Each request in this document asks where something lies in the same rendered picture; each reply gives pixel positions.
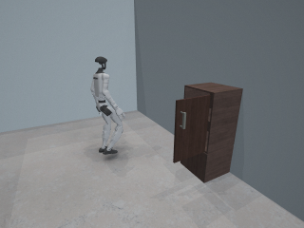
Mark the right robot shin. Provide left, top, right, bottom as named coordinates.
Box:
left=107, top=126, right=124, bottom=151

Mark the cupboard door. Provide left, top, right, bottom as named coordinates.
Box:
left=173, top=94, right=211, bottom=163

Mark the right robot upper arm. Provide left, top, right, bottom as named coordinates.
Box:
left=102, top=73, right=110, bottom=96

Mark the handle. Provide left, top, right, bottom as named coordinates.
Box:
left=180, top=111, right=186, bottom=129

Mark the right robot forearm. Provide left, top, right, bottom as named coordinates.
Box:
left=104, top=90, right=119, bottom=110

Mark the right robot hand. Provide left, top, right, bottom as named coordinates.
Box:
left=115, top=108, right=126, bottom=121

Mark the right robot foot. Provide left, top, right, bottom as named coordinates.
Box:
left=103, top=149, right=118, bottom=155

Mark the left robot upper arm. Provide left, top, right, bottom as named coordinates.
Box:
left=90, top=74, right=95, bottom=93

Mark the left robot forearm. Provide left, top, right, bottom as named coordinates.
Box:
left=91, top=91, right=99, bottom=103

